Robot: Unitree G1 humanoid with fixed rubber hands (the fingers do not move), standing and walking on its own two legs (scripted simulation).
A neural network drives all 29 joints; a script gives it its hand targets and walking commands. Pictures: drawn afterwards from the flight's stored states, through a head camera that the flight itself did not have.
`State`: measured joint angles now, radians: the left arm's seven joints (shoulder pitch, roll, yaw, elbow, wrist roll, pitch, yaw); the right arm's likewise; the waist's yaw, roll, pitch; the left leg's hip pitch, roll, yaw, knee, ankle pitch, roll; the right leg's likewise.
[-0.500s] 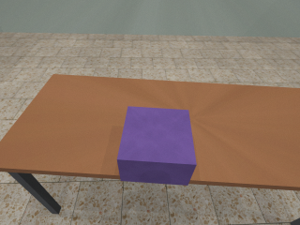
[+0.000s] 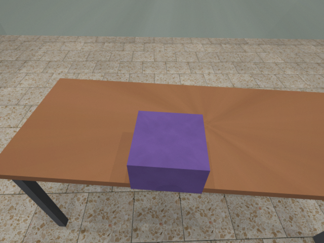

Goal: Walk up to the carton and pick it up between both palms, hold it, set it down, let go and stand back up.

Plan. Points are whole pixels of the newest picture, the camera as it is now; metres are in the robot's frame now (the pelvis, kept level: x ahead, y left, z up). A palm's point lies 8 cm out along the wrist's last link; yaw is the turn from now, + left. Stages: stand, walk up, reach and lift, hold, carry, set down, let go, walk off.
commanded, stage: stand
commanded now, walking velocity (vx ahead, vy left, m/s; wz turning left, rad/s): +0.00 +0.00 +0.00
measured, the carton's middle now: (168, 149) +0.45 -0.02 -0.07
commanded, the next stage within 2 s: none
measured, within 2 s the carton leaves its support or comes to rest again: neither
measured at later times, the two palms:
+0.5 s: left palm out of the picture +0.07 +0.28 -0.12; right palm out of the picture +0.05 -0.29 -0.12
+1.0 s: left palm out of the picture +0.07 +0.28 -0.12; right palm out of the picture +0.08 -0.30 -0.12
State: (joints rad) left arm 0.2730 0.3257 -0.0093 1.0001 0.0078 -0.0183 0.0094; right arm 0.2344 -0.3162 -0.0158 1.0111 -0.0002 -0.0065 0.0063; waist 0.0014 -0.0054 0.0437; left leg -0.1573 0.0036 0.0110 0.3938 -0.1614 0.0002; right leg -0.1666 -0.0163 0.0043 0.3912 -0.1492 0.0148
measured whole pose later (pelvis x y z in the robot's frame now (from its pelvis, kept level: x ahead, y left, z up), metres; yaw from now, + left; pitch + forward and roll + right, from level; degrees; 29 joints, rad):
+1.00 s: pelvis +0.03 -0.01 +0.00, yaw -1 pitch -3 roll +0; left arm 0.21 0.33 0.00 1.05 0.00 -0.02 0.01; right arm 0.20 -0.32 0.00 1.02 0.00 -0.01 -0.01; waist 0.00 -0.01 0.06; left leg -0.12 0.03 0.02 0.37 -0.19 -0.02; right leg -0.14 0.00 0.01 0.36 -0.17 0.00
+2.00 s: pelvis +0.05 +0.00 +0.00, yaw -1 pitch -3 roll +0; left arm 0.19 0.33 0.00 1.09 -0.01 -0.02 0.02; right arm 0.18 -0.32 -0.01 1.07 0.01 -0.01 -0.02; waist 0.00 -0.01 0.06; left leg -0.07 0.02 0.03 0.32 -0.20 -0.01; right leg -0.09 -0.01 0.02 0.32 -0.19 0.01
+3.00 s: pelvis +0.05 -0.01 +0.00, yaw -1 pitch -3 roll +0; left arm 0.18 0.32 0.01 1.09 -0.01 -0.02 0.02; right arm 0.18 -0.31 -0.02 1.07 0.00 -0.02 -0.02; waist 0.00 0.00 0.07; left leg -0.07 0.03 0.03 0.32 -0.19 -0.02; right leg -0.09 0.00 0.01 0.33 -0.18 0.01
